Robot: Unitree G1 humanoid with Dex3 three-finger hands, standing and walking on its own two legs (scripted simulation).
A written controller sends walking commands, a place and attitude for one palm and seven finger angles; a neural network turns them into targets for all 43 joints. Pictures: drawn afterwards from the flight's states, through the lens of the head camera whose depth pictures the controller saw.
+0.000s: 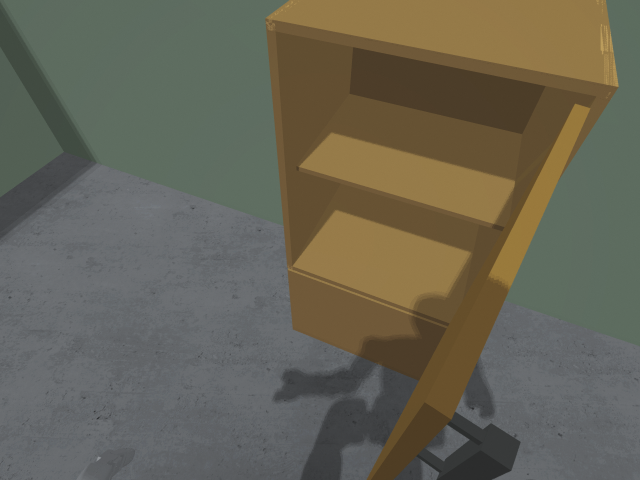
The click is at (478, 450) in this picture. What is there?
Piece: cupboard door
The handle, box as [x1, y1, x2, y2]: [417, 412, 520, 479]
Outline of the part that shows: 417,455 419,458 439,472 437,479 491,479 511,469 520,442 491,423 483,429 481,429 455,412 452,419 447,424 470,439 448,456 444,461 442,461 424,448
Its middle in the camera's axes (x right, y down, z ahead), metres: +0.13 +0.21 +0.38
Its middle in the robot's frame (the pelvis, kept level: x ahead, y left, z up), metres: +0.16 -0.12 +0.05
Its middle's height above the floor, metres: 0.82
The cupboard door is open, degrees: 78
